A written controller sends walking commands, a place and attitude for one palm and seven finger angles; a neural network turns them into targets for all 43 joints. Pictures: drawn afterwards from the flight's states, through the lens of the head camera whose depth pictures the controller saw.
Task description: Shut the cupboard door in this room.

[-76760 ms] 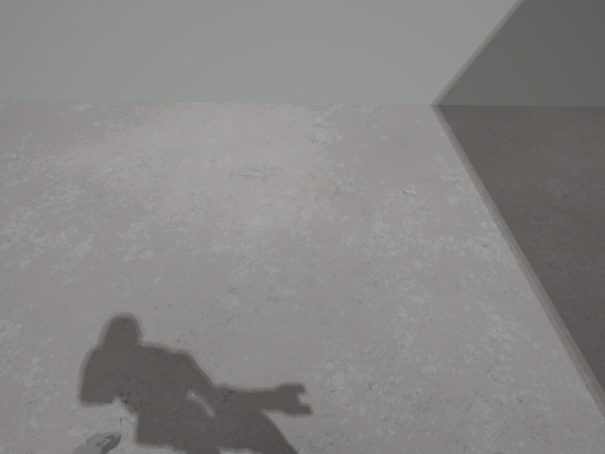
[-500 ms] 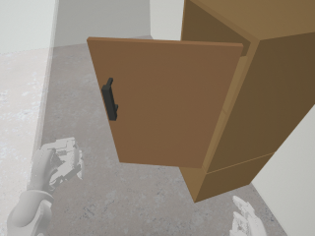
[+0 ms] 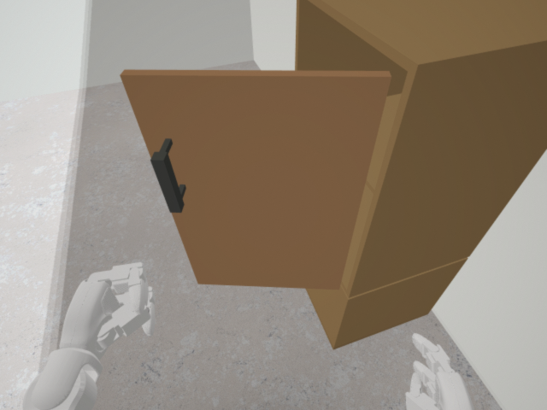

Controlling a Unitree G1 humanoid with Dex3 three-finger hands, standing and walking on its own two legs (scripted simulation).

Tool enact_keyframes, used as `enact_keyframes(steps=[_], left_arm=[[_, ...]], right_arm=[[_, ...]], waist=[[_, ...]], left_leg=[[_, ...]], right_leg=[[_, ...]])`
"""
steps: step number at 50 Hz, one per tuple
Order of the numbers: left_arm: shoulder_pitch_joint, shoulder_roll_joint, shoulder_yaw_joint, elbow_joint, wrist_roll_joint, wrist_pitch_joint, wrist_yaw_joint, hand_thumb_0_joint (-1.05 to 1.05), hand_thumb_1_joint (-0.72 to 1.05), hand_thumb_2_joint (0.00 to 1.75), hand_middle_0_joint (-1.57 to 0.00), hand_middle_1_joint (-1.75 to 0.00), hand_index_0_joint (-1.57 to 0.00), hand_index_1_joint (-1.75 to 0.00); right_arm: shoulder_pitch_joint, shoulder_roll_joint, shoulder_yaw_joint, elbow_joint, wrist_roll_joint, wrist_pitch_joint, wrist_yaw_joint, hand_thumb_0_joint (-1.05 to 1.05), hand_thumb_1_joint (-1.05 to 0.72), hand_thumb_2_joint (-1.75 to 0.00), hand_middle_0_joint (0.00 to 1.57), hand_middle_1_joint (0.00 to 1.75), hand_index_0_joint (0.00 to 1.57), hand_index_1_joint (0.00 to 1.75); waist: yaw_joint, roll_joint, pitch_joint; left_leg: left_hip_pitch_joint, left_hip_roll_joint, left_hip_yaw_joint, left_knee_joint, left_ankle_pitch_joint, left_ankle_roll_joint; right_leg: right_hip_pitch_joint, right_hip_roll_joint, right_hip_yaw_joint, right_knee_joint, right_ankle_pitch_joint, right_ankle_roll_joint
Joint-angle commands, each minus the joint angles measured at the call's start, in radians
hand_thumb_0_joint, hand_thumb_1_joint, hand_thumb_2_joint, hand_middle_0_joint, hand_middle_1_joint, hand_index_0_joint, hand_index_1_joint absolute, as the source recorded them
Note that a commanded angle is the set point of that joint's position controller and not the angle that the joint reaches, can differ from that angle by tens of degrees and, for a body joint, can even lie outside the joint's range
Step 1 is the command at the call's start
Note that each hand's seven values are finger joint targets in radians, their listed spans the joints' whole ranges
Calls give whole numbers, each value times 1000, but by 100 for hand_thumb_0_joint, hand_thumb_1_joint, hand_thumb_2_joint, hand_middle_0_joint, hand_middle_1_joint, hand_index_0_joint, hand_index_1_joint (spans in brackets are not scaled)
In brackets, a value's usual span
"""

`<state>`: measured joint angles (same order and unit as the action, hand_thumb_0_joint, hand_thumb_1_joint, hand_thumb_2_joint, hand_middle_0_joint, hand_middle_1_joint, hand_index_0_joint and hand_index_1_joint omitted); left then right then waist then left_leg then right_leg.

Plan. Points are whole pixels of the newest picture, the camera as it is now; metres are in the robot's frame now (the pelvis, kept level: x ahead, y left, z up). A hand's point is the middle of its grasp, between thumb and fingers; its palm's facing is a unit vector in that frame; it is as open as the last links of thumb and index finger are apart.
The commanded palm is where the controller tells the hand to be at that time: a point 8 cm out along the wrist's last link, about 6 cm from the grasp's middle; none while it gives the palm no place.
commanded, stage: bring the fist close to the handle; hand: left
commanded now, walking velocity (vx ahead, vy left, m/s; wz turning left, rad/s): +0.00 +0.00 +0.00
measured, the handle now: (172, 176) +0.47 +0.21 +0.10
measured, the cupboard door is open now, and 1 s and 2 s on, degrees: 68 68 61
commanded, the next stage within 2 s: push the door shut along its arc in 1.30 s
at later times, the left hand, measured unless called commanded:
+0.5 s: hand (153, 246) +0.31 +0.19 +0.10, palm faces +0.05 -1.00 -0.05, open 3.1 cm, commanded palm +0.29 +0.24 +0.10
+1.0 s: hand (173, 216) +0.37 +0.18 +0.09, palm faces +0.02 -1.00 -0.02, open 3.1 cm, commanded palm +0.34 +0.23 +0.10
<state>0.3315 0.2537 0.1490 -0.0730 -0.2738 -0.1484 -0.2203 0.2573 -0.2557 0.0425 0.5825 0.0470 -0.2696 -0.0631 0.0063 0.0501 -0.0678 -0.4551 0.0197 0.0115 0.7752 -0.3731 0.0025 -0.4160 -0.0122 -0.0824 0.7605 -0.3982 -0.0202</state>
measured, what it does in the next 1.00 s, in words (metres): stands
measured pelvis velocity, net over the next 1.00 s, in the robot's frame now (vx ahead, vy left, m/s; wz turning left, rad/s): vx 0.01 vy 0.01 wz -0.03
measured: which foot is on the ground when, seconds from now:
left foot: down 0.00-1.00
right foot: down 0.00-1.00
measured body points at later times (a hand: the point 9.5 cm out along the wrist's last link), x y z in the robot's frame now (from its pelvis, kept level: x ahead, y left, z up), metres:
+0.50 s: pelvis +0.01 +0.00 +0.00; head +0.03 -0.01 +0.45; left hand +0.30 +0.25 +0.11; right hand +0.16 -0.25 -0.08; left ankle +0.02 +0.12 -0.71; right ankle +0.00 -0.10 -0.71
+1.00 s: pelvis +0.01 +0.01 +0.01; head +0.04 +0.00 +0.45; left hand +0.37 +0.24 +0.10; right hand +0.13 -0.25 -0.10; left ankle +0.02 +0.12 -0.71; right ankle +0.00 -0.10 -0.71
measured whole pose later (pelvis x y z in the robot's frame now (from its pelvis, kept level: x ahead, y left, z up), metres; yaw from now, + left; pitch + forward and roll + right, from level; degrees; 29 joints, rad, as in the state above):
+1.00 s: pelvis +0.01 +0.01 +0.01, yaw -2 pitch +6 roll +0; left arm -0.25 0.27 0.21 0.45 -0.22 -0.18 -0.16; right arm 0.28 -0.26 0.02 0.65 0.05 -0.13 -0.04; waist -0.03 0.03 -0.07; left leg -0.47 0.02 0.05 0.73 -0.36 0.02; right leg -0.45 -0.01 -0.04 0.72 -0.38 -0.01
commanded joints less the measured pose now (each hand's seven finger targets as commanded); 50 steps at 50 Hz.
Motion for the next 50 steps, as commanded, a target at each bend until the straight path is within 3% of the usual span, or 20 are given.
enact_keyframes(steps=[1,2,3,4,5,8,11,14,17,20,25,28,32,36,37,40,42,43,47,50], left_arm=[[-329,160,145,-239,-24,-163,56,0,90,90,-130,-150,-130,-150],[-350,185,158,-218,-21,-173,56,0,90,90,-130,-150,-130,-150],[-343,148,120,-179,-20,-169,40,0,90,90,-130,-150,-130,-150],[-350,161,121,-142,-21,-162,25,0,90,90,-130,-150,-130,-150],[-341,156,102,-102,-16,-149,5,0,90,90,-130,-150,-130,-150],[-322,125,58,2,-21,-78,-47,0,90,90,-130,-150,-130,-150],[-359,185,125,6,-29,-36,-49,0,90,90,-130,-150,-130,-150],[-430,225,198,-41,-36,-60,-4,0,90,90,-130,-150,-130,-150],[-494,229,206,-74,-21,-121,44,0,90,90,-130,-150,-130,-150],[-513,172,140,-26,3,-147,45,0,90,90,-130,-150,-130,-150],[-516,122,59,79,10,-87,0,0,90,90,-130,-150,-130,-150],[-583,135,72,91,5,-68,13,0,90,90,-130,-150,-130,-150],[-726,224,152,52,20,-111,73,0,90,90,-130,-150,-130,-150],[-800,168,104,129,44,-139,96,0,90,90,-130,-150,-130,-150],[-781,196,128,184,50,-130,96,0,90,90,-130,-150,-130,-150],[-829,171,90,297,50,-100,69,0,90,90,-130,-150,-130,-150],[-836,195,110,363,51,-81,60,0,90,90,-130,-150,-130,-150],[-864,164,84,358,45,-78,52,0,90,90,-130,-150,-130,-150],[-861,213,146,293,33,-117,59,0,90,90,-130,-150,-130,-150],[-837,158,105,236,36,-157,72,0,90,90,-130,-150,-130,-150]], right_arm=[[-94,-102,-47,-134,2,-64,-6,0,-90,-90,20,30,20,30],[-88,-109,-52,-121,3,-64,-6,0,-90,-90,20,30,20,30],[-89,-108,-50,-117,5,-68,-4,0,-90,-90,20,30,20,30],[-81,-116,-53,-108,7,-67,-4,0,-90,-90,20,30,20,30],[-78,-121,-54,-106,10,-65,-5,0,-90,-90,20,30,20,30],[-69,-128,-57,-114,18,-54,-8,0,-90,-90,20,30,20,30],[-73,-135,-59,-130,17,-36,-14,0,-90,-90,20,30,20,30],[-81,-123,-60,-136,8,-27,-12,0,-90,-90,20,30,20,30],[-81,-115,-59,-125,0,-25,-5,0,-90,-90,20,30,20,30],[-66,-115,-63,-104,1,-22,6,0,-90,-90,20,30,20,30],[-49,-129,-70,-103,14,0,8,0,-90,-90,20,30,20,30],[-53,-134,-71,-105,14,10,2,0,-90,-90,20,30,20,30],[-63,-132,-67,-92,1,25,-3,0,-90,-90,20,30,20,30],[-56,-119,-65,-71,2,35,9,0,-90,-90,20,30,20,30],[-47,-127,-68,-64,0,43,9,0,-90,-90,20,30,20,30],[-39,-133,-67,-61,9,66,11,0,-90,-90,20,30,20,30],[-30,-142,-68,-60,12,80,9,0,-90,-90,20,30,20,30],[-32,-137,-70,-67,13,83,10,0,-90,-90,20,30,20,30],[-20,-137,-81,-84,7,92,13,0,-90,-90,20,30,20,30],[-20,-123,-80,-89,4,92,23,0,-90,-90,20,30,20,30]], waist=[[-14,-11,-102],[-18,-27,-121],[-22,-4,-118],[-26,-13,-118],[-24,2,-121],[-20,-48,-104],[2,-77,-140],[13,-92,-184],[13,-58,-196],[-11,-12,-202],[-25,-10,-164],[-29,-70,-162],[-21,-69,-228],[-30,14,-235],[-29,-21,-223],[-42,-29,-192],[-39,-57,-173],[-41,-37,-196],[-11,-40,-309],[-14,-5,-324]], left_leg=[[69,-26,-24,-111,109,20],[67,-25,-21,-102,118,21],[70,-26,-16,-101,121,21],[66,-26,-17,-99,127,21],[64,-28,-14,-99,130,20],[40,-30,-8,-97,147,23],[44,-32,-7,-107,191,23],[66,-31,-6,-112,241,21],[95,-27,-4,-114,278,20],[120,-26,4,-108,297,18],[113,-22,-1,-120,261,16],[107,-20,-11,-127,241,20],[138,-15,-16,-131,264,19],[164,-12,-13,-129,296,10],[147,-10,-13,-127,284,13],[117,-15,-9,-137,232,11],[99,-13,-13,-141,229,13],[111,-17,-7,-137,239,14],[160,-11,-10,-127,351,13],[187,-9,-5,-123,410,11]], right_leg=[[-13,7,60,-153,83,15],[2,5,71,-157,91,16],[-3,3,75,-156,106,17],[-2,2,75,-157,124,18],[4,1,79,-158,133,17],[23,-11,100,-180,166,26],[60,-14,88,-170,226,27],[93,-12,81,-150,306,31],[91,-3,64,-125,340,22],[62,3,56,-112,366,18],[28,6,46,-132,324,15],[30,7,46,-143,295,18],[48,8,45,-126,292,14],[25,11,39,-109,316,6],[28,12,43,-116,307,8],[11,10,48,-134,275,8],[18,8,48,-143,271,6],[22,7,52,-142,290,7],[89,11,46,-118,387,1],[84,16,43,-106,434,3]])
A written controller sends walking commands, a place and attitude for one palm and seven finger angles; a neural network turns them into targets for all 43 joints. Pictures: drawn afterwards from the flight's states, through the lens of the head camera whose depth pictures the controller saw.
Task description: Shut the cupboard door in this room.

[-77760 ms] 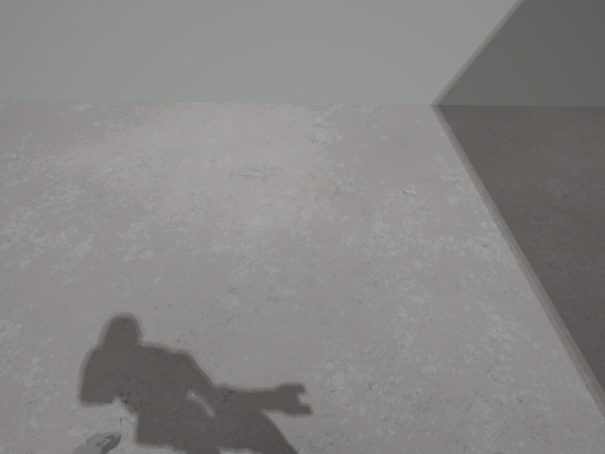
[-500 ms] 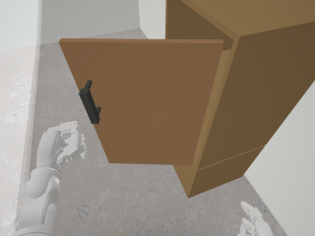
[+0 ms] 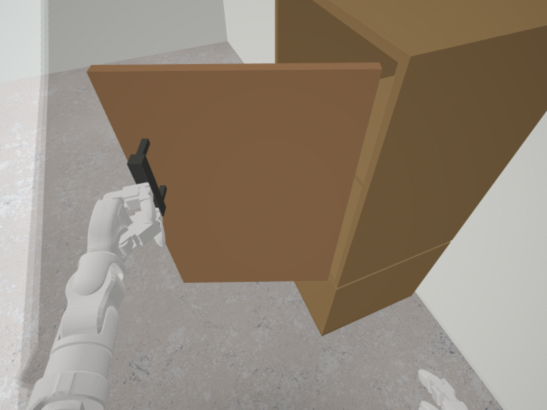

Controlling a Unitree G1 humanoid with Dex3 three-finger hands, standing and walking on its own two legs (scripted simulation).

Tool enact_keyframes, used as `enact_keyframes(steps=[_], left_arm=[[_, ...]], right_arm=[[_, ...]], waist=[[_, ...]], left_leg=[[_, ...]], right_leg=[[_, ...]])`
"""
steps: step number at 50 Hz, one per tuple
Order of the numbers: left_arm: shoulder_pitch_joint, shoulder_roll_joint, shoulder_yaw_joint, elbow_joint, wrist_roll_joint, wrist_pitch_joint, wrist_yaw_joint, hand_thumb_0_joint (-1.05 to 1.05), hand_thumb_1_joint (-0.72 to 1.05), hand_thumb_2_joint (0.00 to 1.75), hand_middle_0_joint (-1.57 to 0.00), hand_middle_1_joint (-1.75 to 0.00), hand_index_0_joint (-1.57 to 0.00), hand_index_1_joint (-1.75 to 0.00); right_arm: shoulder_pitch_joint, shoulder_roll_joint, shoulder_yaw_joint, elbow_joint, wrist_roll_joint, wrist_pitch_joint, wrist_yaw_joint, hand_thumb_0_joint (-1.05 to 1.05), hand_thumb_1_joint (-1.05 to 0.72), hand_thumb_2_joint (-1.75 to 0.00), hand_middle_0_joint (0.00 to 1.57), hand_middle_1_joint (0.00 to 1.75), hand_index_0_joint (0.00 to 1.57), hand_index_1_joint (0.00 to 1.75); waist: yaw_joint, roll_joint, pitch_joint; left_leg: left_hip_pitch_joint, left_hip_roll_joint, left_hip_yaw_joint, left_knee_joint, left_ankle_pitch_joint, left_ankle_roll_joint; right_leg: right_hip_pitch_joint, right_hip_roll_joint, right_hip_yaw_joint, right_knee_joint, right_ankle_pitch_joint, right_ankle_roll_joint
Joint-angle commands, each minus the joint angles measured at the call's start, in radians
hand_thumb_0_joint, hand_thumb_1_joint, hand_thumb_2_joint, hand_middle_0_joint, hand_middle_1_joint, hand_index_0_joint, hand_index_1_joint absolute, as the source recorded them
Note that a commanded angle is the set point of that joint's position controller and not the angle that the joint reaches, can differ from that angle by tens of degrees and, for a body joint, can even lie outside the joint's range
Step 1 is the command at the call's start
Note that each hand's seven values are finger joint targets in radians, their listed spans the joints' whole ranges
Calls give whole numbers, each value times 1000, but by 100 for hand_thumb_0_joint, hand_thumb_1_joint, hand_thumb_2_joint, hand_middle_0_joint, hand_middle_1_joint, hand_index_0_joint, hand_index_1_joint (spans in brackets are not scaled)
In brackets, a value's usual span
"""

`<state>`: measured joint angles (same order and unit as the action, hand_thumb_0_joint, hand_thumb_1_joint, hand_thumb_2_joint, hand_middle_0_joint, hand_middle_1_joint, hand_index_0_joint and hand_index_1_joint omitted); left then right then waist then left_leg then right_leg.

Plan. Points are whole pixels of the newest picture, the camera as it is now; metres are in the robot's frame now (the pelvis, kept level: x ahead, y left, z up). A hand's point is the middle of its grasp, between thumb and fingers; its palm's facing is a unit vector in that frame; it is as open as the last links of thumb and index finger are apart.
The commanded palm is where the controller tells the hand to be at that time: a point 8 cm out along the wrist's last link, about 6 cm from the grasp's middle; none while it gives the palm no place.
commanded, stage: bring the fist close to the handle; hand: left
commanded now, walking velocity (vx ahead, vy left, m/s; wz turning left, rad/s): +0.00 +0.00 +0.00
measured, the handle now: (151, 178) +0.45 +0.21 +0.09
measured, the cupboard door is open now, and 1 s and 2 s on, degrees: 68 61 48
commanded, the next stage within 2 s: push the door shut along its arc in 0.30 s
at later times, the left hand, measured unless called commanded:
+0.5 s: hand (163, 223) +0.36 +0.17 +0.09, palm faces +0.02 -1.00 -0.03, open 3.1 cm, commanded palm +0.34 +0.23 +0.09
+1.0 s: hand (170, 192) +0.41 +0.17 +0.09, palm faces -0.10 -0.99 -0.03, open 3.1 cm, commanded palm +0.41 +0.23 +0.09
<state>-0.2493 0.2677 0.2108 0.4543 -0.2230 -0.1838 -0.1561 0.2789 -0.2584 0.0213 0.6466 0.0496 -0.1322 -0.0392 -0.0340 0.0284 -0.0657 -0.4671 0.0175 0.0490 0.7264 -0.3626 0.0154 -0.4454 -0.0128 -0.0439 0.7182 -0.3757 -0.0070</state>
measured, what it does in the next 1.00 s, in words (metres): stands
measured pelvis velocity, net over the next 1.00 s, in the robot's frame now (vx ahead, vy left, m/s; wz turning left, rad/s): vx -0.01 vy -0.01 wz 0.01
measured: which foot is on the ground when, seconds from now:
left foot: down 0.00-1.00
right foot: down 0.00-1.00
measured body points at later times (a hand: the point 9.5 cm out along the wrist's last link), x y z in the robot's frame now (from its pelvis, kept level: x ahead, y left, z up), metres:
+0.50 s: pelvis -0.01 +0.00 +0.00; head +0.02 -0.01 +0.45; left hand +0.35 +0.23 +0.09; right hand +0.12 -0.25 -0.10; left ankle +0.00 +0.11 -0.72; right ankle -0.01 -0.11 -0.72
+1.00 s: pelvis -0.01 -0.01 +0.00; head +0.04 -0.01 +0.44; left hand +0.41 +0.23 +0.10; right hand +0.06 -0.28 -0.12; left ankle +0.00 +0.11 -0.72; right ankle -0.01 -0.11 -0.72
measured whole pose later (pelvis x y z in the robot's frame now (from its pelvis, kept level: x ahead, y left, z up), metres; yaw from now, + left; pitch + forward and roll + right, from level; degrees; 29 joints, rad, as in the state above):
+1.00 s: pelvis -0.01 -0.01 +0.00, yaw +0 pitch +8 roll -1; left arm -0.63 0.40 0.26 0.93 -0.20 -0.30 -0.34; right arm 0.33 -0.29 0.02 0.68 0.06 -0.04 -0.05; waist -0.09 0.02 -0.05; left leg -0.55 0.03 0.03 0.76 -0.36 0.01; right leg -0.52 0.00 -0.06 0.75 -0.37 -0.02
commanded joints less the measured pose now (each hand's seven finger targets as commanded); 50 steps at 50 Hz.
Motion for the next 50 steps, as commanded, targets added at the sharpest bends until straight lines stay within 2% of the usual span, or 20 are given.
enact_keyframes(steps=[1,4,7,11,14,16,17,20,22,23,26,27,31,32,33,34,36,44,47,50], left_arm=[[-255,156,56,-285,-14,-128,13,0,90,90,-130,-150,-130,-150],[-240,190,82,-195,-2,-117,20,0,90,90,-130,-150,-130,-150],[-278,220,94,-194,6,-106,14,0,90,90,-130,-150,-130,-150],[-373,190,52,-275,-7,-129,0,0,90,90,-130,-150,-130,-150],[-409,175,35,-248,-18,-148,-4,0,90,90,-130,-150,-130,-150],[-369,148,17,-208,-15,-145,-8,0,90,90,-130,-150,-130,-150],[-344,166,35,-179,-12,-139,-5,0,90,90,-130,-150,-130,-150],[-323,133,12,-111,-8,-102,-5,0,90,90,-130,-150,-130,-150],[-343,197,55,-65,6,-86,0,0,90,90,-130,-150,-130,-150],[-420,187,33,-82,12,-90,1,0,90,90,-130,-150,-130,-150],[-537,203,32,-113,19,-121,2,0,90,90,-130,-150,-130,-150],[-581,227,43,-130,19,-138,6,0,90,90,-130,-150,-130,-150],[-628,229,43,-61,17,-174,-17,0,90,90,-130,-150,-130,-150],[-603,287,91,-6,21,-171,-20,0,90,90,-130,-150,-130,-150],[-608,244,53,20,19,-165,-36,0,90,90,-130,-150,-130,-150],[-576,267,85,87,17,-151,-46,0,90,90,-130,-150,-130,-150],[-668,254,52,98,13,-148,-73,0,90,90,-130,-150,-130,-150],[-760,330,94,197,-3,-173,-157,0,90,90,-130,-150,-130,-150],[-833,346,89,271,-3,-178,-186,0,90,90,-130,-150,-130,-150],[-908,380,100,317,0,-185,-208,0,90,90,-130,-150,-130,-150]], right_arm=[[-36,-124,-61,-147,2,-45,2,0,-90,-90,20,30,20,30],[-36,-136,-59,-137,5,-28,1,0,-90,-90,20,30,20,30],[-40,-140,-60,-138,5,-13,-5,0,-90,-90,20,30,20,30],[-53,-130,-58,-143,9,-19,-13,0,-90,-90,20,30,20,30],[-46,-132,-57,-129,7,-25,-18,0,-90,-90,20,30,20,30],[-46,-131,-57,-127,8,-28,-16,0,-90,-90,20,30,20,30],[-37,-135,-60,-123,9,-25,-15,0,-90,-90,20,30,20,30],[-39,-136,-57,-128,13,-17,-9,0,-90,-90,20,30,20,30],[-30,-148,-56,-124,12,-5,-11,0,-90,-90,20,30,20,30],[-32,-145,-52,-128,13,0,-11,0,-90,-90,20,30,20,30],[-34,-139,-52,-131,9,0,-12,0,-90,-90,20,30,20,30],[-28,-141,-52,-127,5,2,-15,0,-90,-90,20,30,20,30],[-8,-137,-51,-107,2,2,-14,0,-90,-90,20,30,20,30],[6,-146,-54,-99,1,11,-17,0,-90,-90,20,30,20,30],[7,-143,-51,-101,3,14,-14,0,-90,-90,20,30,20,30],[15,-146,-54,-98,6,19,-13,0,-90,-90,20,30,20,30],[19,-149,-53,-96,9,27,-14,0,-90,-90,20,30,20,30],[58,-163,-60,-90,8,47,-20,0,-90,-90,20,30,20,30],[80,-169,-56,-76,6,57,-25,0,-90,-90,20,30,20,30],[90,-178,-57,-67,8,59,-28,0,-90,-90,20,30,20,30]], waist=[[21,-6,-300],[9,-60,-186],[7,-25,-185],[-5,62,-252],[-23,6,-243],[-14,22,-240],[-10,-16,-238],[-8,-22,-199],[-6,-45,-171],[-25,-48,-179],[-22,7,-224],[-32,-11,-248],[-33,21,-307],[-29,-19,-300],[-37,-12,-301],[-26,-33,-277],[-49,-24,-267],[-60,-7,-313],[-81,-37,-280],[-96,-13,-285]], left_leg=[[191,-6,-44,-74,380,-2],[113,-8,-39,-96,267,2],[113,-12,-33,-102,224,6],[177,-9,-43,-100,234,2],[167,-8,-49,-97,206,6],[172,-7,-55,-99,217,1],[163,-5,-58,-99,213,4],[138,-10,-55,-106,187,1],[110,-8,-55,-110,160,3],[119,-9,-56,-110,162,6],[152,-10,-60,-100,178,4],[160,-9,-59,-92,187,8],[183,-11,-61,-77,241,3],[159,-10,-59,-72,239,6],[150,-15,-53,-73,245,7],[123,-17,-49,-72,241,6],[118,-19,-48,-69,228,8],[104,-24,-42,-45,253,17],[70,-23,-45,-40,219,21],[58,-23,-50,-34,188,22]], right_leg=[[98,19,2,-68,395,-8],[68,18,6,-91,314,-4],[70,13,19,-107,267,-4],[59,20,15,-102,255,-13],[50,23,15,-108,237,-8],[41,24,7,-98,240,-12],[50,23,6,-103,234,-11],[26,20,4,-108,221,-8],[27,16,7,-114,191,-7],[18,16,10,-113,196,-6],[18,17,15,-100,204,-12],[30,17,19,-100,213,-9],[41,23,20,-77,271,-15],[56,23,23,-80,273,-13],[57,20,26,-80,294,-11],[61,20,27,-82,304,-11],[39,18,30,-86,300,-8],[55,17,45,-79,348,-7],[31,18,46,-81,313,-5],[-1,18,52,-81,272,-5]])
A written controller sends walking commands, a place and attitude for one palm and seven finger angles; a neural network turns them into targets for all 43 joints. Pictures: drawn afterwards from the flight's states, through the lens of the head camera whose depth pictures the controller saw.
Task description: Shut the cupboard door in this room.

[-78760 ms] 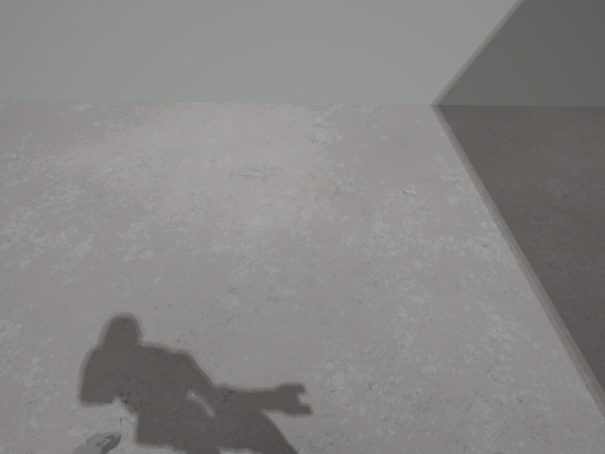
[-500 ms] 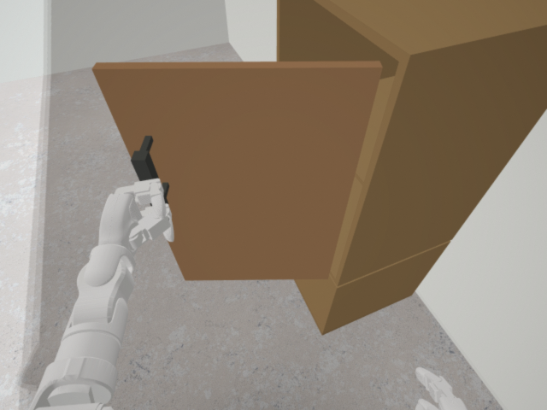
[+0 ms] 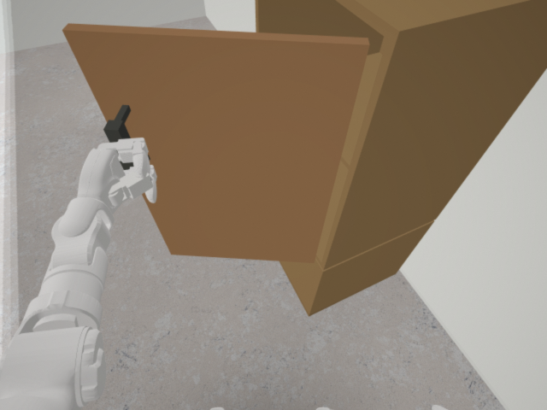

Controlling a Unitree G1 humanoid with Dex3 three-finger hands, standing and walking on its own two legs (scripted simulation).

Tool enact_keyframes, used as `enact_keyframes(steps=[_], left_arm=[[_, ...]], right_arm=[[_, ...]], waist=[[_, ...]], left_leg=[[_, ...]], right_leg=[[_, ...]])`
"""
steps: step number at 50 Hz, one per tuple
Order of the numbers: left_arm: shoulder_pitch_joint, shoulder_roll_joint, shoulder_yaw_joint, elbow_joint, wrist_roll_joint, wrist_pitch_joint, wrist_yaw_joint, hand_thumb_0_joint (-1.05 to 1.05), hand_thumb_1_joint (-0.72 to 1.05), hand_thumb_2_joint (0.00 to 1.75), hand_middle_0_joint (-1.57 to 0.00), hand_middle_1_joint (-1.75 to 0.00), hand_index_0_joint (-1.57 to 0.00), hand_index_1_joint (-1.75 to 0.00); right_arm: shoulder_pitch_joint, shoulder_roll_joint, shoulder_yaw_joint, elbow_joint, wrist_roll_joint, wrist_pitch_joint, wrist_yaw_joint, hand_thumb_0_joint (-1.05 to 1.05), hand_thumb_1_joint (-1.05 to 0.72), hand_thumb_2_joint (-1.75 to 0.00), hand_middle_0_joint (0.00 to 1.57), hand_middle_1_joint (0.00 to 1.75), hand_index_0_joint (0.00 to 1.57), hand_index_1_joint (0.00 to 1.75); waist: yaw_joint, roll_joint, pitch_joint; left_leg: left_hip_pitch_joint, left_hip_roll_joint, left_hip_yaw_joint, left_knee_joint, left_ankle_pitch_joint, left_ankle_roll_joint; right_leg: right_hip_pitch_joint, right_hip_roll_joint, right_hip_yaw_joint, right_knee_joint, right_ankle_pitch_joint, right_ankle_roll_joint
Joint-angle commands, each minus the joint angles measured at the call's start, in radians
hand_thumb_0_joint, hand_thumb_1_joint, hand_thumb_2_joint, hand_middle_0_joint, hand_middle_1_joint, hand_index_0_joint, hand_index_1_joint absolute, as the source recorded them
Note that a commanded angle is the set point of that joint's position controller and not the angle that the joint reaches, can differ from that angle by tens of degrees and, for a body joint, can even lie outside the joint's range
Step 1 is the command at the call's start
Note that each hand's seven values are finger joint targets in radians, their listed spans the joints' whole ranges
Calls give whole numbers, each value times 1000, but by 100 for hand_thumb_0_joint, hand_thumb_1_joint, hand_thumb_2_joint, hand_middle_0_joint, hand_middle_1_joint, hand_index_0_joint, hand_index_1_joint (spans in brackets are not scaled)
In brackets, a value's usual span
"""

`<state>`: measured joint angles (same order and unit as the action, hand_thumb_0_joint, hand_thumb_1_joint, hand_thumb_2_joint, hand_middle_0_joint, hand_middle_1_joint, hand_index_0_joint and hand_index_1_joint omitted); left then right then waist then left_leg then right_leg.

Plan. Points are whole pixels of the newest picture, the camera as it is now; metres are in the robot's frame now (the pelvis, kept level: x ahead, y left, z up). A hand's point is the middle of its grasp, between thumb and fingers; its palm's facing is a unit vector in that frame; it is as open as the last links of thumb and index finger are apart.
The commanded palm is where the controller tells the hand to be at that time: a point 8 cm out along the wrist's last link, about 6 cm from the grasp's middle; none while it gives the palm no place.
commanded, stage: push the door shut along its arc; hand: left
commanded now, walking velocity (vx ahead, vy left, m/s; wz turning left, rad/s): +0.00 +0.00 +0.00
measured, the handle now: (131, 146) +0.50 +0.22 +0.09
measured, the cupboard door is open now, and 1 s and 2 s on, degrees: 61 48 37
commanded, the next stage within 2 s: pull the fist back off the door in 1.28 s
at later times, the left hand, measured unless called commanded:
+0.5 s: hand (172, 152) +0.48 +0.15 +0.10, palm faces -0.27 -0.96 -0.01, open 3.1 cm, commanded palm +0.48 +0.20 +0.10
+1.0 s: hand (196, 128) +0.53 +0.12 +0.11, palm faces -0.36 -0.93 -0.01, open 3.0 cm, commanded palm +0.54 +0.16 +0.10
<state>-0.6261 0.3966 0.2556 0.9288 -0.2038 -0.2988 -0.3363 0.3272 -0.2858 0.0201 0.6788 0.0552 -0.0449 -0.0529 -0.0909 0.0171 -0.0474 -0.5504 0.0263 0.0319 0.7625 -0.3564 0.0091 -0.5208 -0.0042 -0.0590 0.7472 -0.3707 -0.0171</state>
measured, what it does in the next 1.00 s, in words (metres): stands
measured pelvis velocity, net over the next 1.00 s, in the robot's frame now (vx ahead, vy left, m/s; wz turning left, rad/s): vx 0.00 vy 0.02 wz -0.03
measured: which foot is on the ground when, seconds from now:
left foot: down 0.00-1.00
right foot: down 0.00-1.00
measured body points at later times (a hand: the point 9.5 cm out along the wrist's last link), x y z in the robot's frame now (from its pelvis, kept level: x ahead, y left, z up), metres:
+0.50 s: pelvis -0.01 +0.02 -0.02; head +0.08 +0.03 +0.43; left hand +0.49 +0.20 +0.10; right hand +0.00 -0.25 -0.13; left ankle +0.01 +0.11 -0.71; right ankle +0.00 -0.11 -0.71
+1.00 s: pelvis +0.00 +0.02 -0.02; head +0.12 +0.02 +0.41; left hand +0.54 +0.17 +0.11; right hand -0.06 -0.25 -0.13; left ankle +0.01 +0.11 -0.71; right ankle +0.00 -0.11 -0.71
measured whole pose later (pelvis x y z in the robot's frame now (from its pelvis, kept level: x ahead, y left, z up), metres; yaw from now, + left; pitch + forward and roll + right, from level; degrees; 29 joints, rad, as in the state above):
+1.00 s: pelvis +0.00 +0.02 -0.02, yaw -2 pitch +19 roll -3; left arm -1.14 0.56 0.27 1.30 -0.10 -0.25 -0.47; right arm 0.44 -0.29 0.03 0.69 0.01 -0.02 -0.04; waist -0.23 0.04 -0.07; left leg -0.86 0.05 0.03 0.93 -0.41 0.03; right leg -0.81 0.01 -0.05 0.87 -0.39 0.00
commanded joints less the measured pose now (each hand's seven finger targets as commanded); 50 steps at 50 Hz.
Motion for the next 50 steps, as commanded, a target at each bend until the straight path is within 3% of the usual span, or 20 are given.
enact_keyframes(steps=[1,7,10,13,17,20,22,24,27,29,32,33,34,37,39,41,44,46,47,50], left_arm=[[-567,227,25,-156,-16,-74,-37,0,90,90,-130,-150,-130,-150],[-674,237,13,-86,-6,-76,-69,0,90,90,-130,-150,-130,-150],[-713,224,-2,-66,0,-77,-84,0,90,90,-130,-150,-130,-150],[-759,228,-5,-32,4,-76,-89,0,90,90,-130,-150,-130,-150],[-808,213,-12,-22,7,-77,-91,0,90,90,-130,-150,-130,-150],[-849,190,-39,8,17,-68,-89,0,90,90,-130,-150,-130,-150],[-904,237,-3,26,20,-66,-84,0,90,90,-130,-150,-130,-150],[-914,274,27,60,31,-57,-77,0,90,90,-130,-150,-130,-150],[-937,285,36,83,42,-58,-72,0,90,90,-130,-150,-130,-150],[-972,268,13,96,58,-55,-70,0,90,90,-130,-150,-130,-150],[-983,299,44,130,63,-50,-68,0,90,90,-130,-150,-130,-150],[-972,338,73,134,72,-46,-66,0,90,90,-130,-150,-130,-150],[-963,331,71,138,74,-38,-70,0,90,90,-130,-150,-130,-150],[-949,406,132,152,77,-31,-75,0,90,90,-130,-150,-130,-150],[-985,409,112,153,91,-23,-88,0,90,90,-130,-150,-130,-150],[-994,413,112,139,94,-20,-99,0,90,90,-130,-150,-130,-150],[-1021,394,89,134,86,-21,-120,0,90,90,-130,-150,-130,-150],[-1051,362,53,137,84,-16,-132,0,90,90,-130,-150,-130,-150],[-1079,318,23,124,73,-19,-138,0,90,90,-130,-150,-130,-150],[-1123,301,-8,156,78,-2,-143,0,90,90,-130,-150,-130,-150]], right_arm=[[45,-148,-55,-95,3,-29,-14,0,-90,-90,20,30,20,30],[88,-161,-59,-73,-4,-25,-15,0,-90,-90,20,30,20,30],[101,-165,-60,-67,-10,-28,-8,0,-90,-90,20,30,20,30],[119,-171,-61,-57,-11,-24,-8,0,-90,-90,20,30,20,30],[140,-176,-62,-54,-17,-28,-4,0,-90,-90,20,30,20,30],[151,-176,-61,-47,-20,-26,0,0,-90,-90,20,30,20,30],[166,-185,-59,-40,-22,-28,-3,0,-90,-90,20,30,20,30],[178,-188,-58,-42,-24,-26,-1,0,-90,-90,20,30,20,30],[195,-189,-56,-45,-29,-27,0,0,-90,-90,20,30,20,30],[206,-189,-58,-41,-32,-27,5,0,-90,-90,20,30,20,30],[232,-195,-58,-42,-37,-24,6,0,-90,-90,20,30,20,30],[235,-197,-59,-45,-42,-19,9,0,-90,-90,20,30,20,30],[239,-197,-61,-52,-41,-17,12,0,-90,-90,20,30,20,30],[260,-198,-60,-63,-44,-4,9,0,-90,-90,20,30,20,30],[264,-197,-61,-61,-44,5,7,0,-90,-90,20,30,20,30],[269,-198,-66,-64,-45,9,8,0,-90,-90,20,30,20,30],[274,-198,-65,-56,-47,14,4,0,-90,-90,20,30,20,30],[276,-197,-66,-45,-46,14,2,0,-90,-90,20,30,20,30],[276,-192,-66,-44,-45,10,-1,0,-90,-90,20,30,20,30],[274,-197,-65,-19,-49,9,-2,0,-90,-90,20,30,20,30]], waist=[[-50,27,-311],[-79,28,-366],[-86,82,-395],[-102,68,-377],[-109,104,-412],[-126,78,-389],[-129,100,-384],[-132,73,-401],[-133,97,-421],[-151,90,-428],[-148,100,-450],[-136,108,-474],[-140,92,-492],[-127,69,-517],[-147,53,-500],[-147,60,-504],[-154,98,-510],[-172,108,-493],[-183,129,-496],[-201,138,-459]], left_leg=[[155,-33,-36,-66,186,28],[170,-24,-55,-38,193,31],[201,-22,-67,-26,213,24],[201,-15,-82,-18,211,24],[241,-11,-98,-6,243,22],[217,-6,-106,-5,210,19],[207,-8,-108,0,200,20],[191,-5,-115,2,193,19],[191,-5,-118,17,214,19],[192,0,-125,26,205,18],[193,0,-126,43,251,18],[191,1,-127,50,273,15],[187,0,-121,54,281,18],[136,-10,-97,74,328,26],[103,-9,-91,80,313,29],[100,-11,-86,84,301,30],[131,-10,-91,95,329,28],[142,-7,-95,99,317,28],[167,-11,-91,108,336,32],[159,-6,-104,112,292,29]], right_leg=[[56,10,64,-105,267,3],[-7,17,53,-81,239,0],[-57,21,45,-66,236,-4],[-109,28,34,-58,209,-6],[-161,33,23,-41,201,-12],[-198,35,18,-41,165,-8],[-215,36,18,-34,153,-12],[-210,37,20,-28,146,-10],[-231,38,16,-12,152,-13],[-262,40,18,-9,142,-9],[-267,43,13,8,164,-13],[-255,43,15,13,178,-13],[-246,44,19,13,195,-10],[-176,47,25,23,270,-7],[-172,48,32,19,286,0],[-167,50,34,13,287,1],[-195,53,31,15,296,-2],[-229,55,27,12,277,-3],[-251,59,23,14,280,-5],[-303,57,17,8,230,-5]])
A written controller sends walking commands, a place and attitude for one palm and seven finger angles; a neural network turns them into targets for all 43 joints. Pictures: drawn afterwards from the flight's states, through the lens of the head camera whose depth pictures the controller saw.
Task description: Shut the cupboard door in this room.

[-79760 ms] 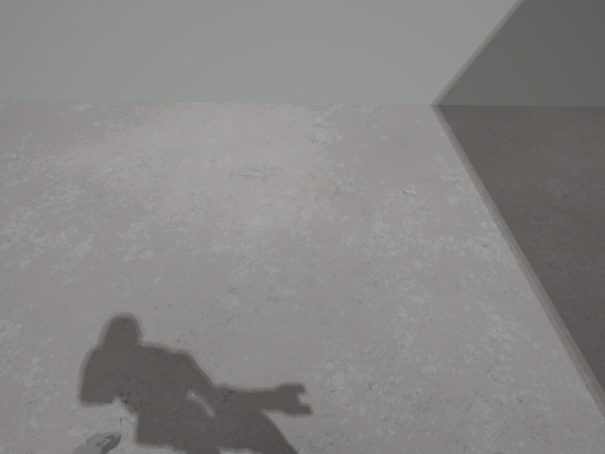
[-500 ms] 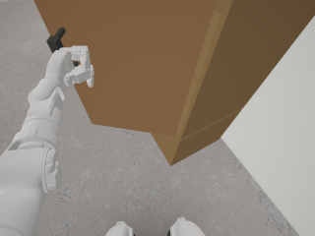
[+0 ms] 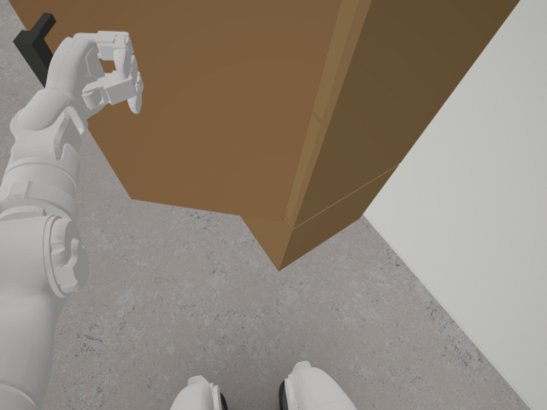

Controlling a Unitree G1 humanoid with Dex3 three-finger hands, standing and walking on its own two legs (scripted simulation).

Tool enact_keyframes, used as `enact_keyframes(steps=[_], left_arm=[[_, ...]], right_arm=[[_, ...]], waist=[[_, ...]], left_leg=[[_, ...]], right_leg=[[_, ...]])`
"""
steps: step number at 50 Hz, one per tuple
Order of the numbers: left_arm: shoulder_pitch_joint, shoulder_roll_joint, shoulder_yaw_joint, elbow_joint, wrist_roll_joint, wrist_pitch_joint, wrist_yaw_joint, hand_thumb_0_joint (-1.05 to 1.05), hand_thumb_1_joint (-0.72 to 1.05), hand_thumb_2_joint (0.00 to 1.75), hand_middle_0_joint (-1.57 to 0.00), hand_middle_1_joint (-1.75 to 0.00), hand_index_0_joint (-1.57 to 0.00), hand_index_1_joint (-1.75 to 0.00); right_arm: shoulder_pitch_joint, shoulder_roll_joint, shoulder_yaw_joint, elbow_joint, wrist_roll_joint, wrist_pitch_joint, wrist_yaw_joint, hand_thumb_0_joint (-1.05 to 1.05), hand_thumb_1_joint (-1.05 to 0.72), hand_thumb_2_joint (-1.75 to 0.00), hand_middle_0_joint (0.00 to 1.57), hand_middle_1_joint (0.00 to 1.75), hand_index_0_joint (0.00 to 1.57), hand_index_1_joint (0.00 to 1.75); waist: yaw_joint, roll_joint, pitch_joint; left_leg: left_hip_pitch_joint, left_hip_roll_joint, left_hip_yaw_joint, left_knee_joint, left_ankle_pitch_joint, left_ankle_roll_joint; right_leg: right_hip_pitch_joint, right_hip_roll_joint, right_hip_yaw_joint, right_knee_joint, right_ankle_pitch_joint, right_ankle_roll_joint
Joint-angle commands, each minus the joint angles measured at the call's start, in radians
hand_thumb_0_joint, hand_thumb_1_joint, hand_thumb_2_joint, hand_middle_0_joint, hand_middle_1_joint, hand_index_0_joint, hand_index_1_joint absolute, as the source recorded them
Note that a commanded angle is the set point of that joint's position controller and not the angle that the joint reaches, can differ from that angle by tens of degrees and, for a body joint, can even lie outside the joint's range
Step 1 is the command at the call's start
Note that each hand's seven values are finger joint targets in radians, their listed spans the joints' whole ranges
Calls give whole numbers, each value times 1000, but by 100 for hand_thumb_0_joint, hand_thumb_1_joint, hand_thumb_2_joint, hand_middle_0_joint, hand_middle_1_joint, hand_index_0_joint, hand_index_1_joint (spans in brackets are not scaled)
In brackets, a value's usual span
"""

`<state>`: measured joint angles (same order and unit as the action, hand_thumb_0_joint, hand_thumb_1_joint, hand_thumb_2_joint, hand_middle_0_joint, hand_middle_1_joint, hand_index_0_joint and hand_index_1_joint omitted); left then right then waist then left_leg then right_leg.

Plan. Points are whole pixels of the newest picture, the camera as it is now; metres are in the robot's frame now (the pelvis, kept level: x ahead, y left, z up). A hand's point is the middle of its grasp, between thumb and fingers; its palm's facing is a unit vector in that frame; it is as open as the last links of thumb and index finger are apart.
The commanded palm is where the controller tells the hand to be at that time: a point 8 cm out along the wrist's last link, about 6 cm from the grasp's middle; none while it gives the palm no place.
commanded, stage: push the door shut along its arc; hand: left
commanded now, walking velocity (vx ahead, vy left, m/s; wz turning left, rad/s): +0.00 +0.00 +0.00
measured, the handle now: (60, 69) +0.58 +0.21 +0.12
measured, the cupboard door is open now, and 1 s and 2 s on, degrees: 48 37 37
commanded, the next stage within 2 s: pull the fist back off the door in 0.28 s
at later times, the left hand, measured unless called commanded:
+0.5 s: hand (151, 59) +0.57 +0.09 +0.13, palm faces -0.11 -0.98 +0.14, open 3.2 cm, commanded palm +0.56 +0.12 +0.12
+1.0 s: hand (157, 86) +0.53 +0.08 +0.13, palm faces +0.07 -1.00 -0.04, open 3.1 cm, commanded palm +0.48 +0.13 +0.12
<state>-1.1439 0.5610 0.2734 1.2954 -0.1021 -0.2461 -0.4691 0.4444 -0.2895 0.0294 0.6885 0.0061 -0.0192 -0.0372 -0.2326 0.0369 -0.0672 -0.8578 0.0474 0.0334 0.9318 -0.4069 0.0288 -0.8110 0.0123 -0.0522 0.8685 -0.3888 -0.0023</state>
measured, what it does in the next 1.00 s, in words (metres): stands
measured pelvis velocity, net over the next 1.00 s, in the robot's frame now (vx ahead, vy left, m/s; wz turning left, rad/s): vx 0.02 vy -0.02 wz -0.01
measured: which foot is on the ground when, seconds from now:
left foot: down 0.00-1.00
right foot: down 0.00-1.00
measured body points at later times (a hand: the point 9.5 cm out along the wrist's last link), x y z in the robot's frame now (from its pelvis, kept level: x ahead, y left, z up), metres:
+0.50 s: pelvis -0.01 +0.00 -0.02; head +0.14 +0.01 +0.41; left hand +0.57 +0.15 +0.13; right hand -0.04 -0.27 -0.12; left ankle +0.02 +0.10 -0.69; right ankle +0.01 -0.12 -0.69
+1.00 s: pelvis +0.02 -0.02 +0.01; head +0.09 -0.02 +0.46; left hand +0.52 +0.14 +0.13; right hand -0.03 -0.27 -0.11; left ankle +0.02 +0.10 -0.69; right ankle +0.01 -0.12 -0.69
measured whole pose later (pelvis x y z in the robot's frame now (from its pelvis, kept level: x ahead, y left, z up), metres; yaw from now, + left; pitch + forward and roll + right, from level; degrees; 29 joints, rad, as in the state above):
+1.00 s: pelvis +0.02 -0.02 +0.01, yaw +0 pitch +16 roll -1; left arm -0.95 0.29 0.29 1.18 -0.02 -0.36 0.07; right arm 0.50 -0.27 -0.02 0.68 -0.03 0.01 0.07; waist -0.17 0.06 -0.12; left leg -0.72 0.06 0.05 0.84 -0.40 0.01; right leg -0.69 0.03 -0.04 0.80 -0.39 -0.02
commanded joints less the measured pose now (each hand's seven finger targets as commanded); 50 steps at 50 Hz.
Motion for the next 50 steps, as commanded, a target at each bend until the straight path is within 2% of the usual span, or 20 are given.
enact_keyframes(steps=[1,7,10,11,13,17,19,20,21,23,26,28,30,31,35,38,43,46,48,50], left_arm=[[-629,140,-23,-218,-26,-53,-11,0,90,90,-130,-150,-130,-150],[-698,85,-59,-185,-41,-38,-13,0,90,90,-130,-150,-130,-150],[-740,60,-86,-193,-30,-30,-12,0,90,90,-130,-150,-130,-150],[-757,88,-69,-207,-31,-33,-12,0,90,90,-130,-150,-130,-150],[-774,73,-84,-183,-29,-28,-13,0,90,90,-130,-150,-130,-150],[-808,79,-79,-194,-26,-26,-13,0,90,90,-130,-150,-130,-150],[-813,50,-99,-158,-21,-12,-14,0,90,90,-130,-150,-130,-150],[-826,132,137,-135,-83,17,192,0,90,90,-130,-150,-130,-150],[-781,63,87,-108,-50,36,299,0,90,90,-130,-150,-130,-150],[-769,10,98,-137,-26,29,428,0,90,90,-130,-150,-130,-150],[-731,6,105,-237,95,-44,624,0,90,90,-130,-150,-130,-150],[-686,0,61,-263,188,-106,682,0,90,90,-130,-150,-130,-150],[-652,-5,31,-236,232,-126,677,0,90,90,-130,-150,-130,-150],[-625,12,42,-225,229,-122,662,0,90,90,-130,-150,-130,-150],[-569,66,108,-222,144,-88,582,0,90,90,-130,-150,-130,-150],[-517,72,146,-293,87,-120,560,0,90,90,-130,-150,-130,-150],[-289,-39,87,-307,97,-206,564,0,90,90,-130,-150,-130,-150],[-166,-119,23,-248,96,-170,542,0,90,90,-130,-150,-130,-150],[-136,-156,9,-260,69,-149,525,0,90,90,-130,-150,-130,-150],[-187,-204,-32,-331,39,-147,517,0,90,90,-130,-150,-130,-150]], right_arm=[[160,-197,-76,-26,0,-22,-19,0,-90,-90,20,30,20,30],[162,-198,-68,5,-4,-43,-31,0,-90,-90,20,30,20,30],[148,-197,-72,17,-10,-52,-26,0,-90,-90,20,30,20,30],[155,-202,-73,18,-12,-55,-27,0,-90,-90,20,30,20,30],[149,-202,-68,29,-12,-57,-28,0,-90,-90,20,30,20,30],[161,-202,-67,31,-12,-66,-30,0,-90,-90,20,30,20,30],[151,-201,-66,37,-12,-69,-29,0,-90,-90,20,30,20,30],[198,-163,-50,2,-16,-72,-16,0,-90,-90,20,30,20,30],[201,-160,-49,-6,-22,-74,6,0,-90,-90,20,30,20,30],[223,-157,-62,-12,-47,-73,35,0,-90,-90,20,30,20,30],[255,-143,-70,-28,-93,-63,88,0,-90,-90,20,30,20,30],[267,-143,-77,-28,-107,-51,114,0,-90,-90,20,30,20,30],[275,-148,-85,-26,-105,-31,128,0,-90,-90,20,30,20,30],[272,-153,-88,-33,-98,-22,128,0,-90,-90,20,30,20,30],[254,-157,-91,-62,-63,7,103,0,-90,-90,20,30,20,30],[237,-142,-87,-74,-53,7,87,0,-90,-90,20,30,20,30],[216,-123,-94,-74,-52,-3,95,0,-90,-90,20,30,20,30],[197,-129,-104,-75,-40,12,102,0,-90,-90,20,30,20,30],[179,-129,-109,-83,-28,18,97,0,-90,-90,20,30,20,30],[152,-122,-109,-87,-22,20,91,0,-90,-90,20,30,20,30]], waist=[[-65,113,-449],[-94,125,-454],[-97,154,-492],[-96,157,-518],[-105,151,-504],[-112,158,-549],[-123,149,-513],[-74,158,-501],[-82,152,-506],[-86,126,-541],[-48,164,-616],[-47,180,-638],[-53,152,-606],[-45,136,-603],[-10,47,-602],[22,53,-589],[50,-9,-465],[49,-52,-366],[62,-43,-358],[59,-20,-357]], left_leg=[[466,-27,-106,-55,330,12],[478,-25,-112,-29,347,19],[495,-24,-119,-13,352,15],[497,-23,-121,-6,355,15],[489,-23,-126,0,357,15],[488,-25,-117,24,375,22],[456,-23,-118,28,343,22],[336,-9,-135,6,292,5],[323,-9,-137,-12,258,0],[350,-6,-150,-7,308,-2],[372,-14,-135,21,405,-11],[408,-12,-132,29,465,-16],[399,-14,-117,8,427,-14],[381,-21,-104,-7,396,-10],[329,-42,-66,-73,328,1],[352,-43,-49,-105,355,0],[349,-44,-27,-129,355,2],[325,-47,-10,-157,303,3],[351,-52,-4,-171,294,2],[385,-54,-4,-177,298,1]], right_leg=[[-17,42,14,-115,238,-19],[-75,44,-2,-94,226,-23],[-101,42,-1,-82,218,-23],[-97,42,-1,-76,219,-23],[-116,44,-9,-66,214,-25],[-120,49,-10,-47,232,-27],[-142,49,-10,-48,212,-22],[-83,34,9,-65,187,-18],[-83,35,4,-58,164,-9],[-90,31,-7,-41,191,-1],[-67,31,-11,-15,243,-2],[-71,34,-10,-3,276,-5],[-32,37,-7,-26,278,-8],[16,38,0,-43,285,-9],[207,44,25,-104,345,-7],[276,45,31,-123,404,-7],[286,48,26,-140,427,-7],[280,42,24,-169,402,-6],[287,39,24,-183,388,-8],[288,37,27,-193,392,-8]])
